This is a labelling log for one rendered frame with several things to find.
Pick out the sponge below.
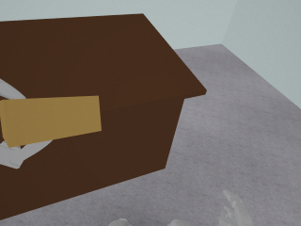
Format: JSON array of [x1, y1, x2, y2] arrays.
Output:
[[0, 95, 102, 148]]

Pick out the table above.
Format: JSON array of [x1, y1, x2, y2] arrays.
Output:
[[0, 13, 207, 220]]

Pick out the right robot hand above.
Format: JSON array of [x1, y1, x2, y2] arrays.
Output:
[[218, 189, 255, 226]]

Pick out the left robot hand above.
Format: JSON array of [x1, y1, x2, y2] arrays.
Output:
[[0, 78, 52, 169]]

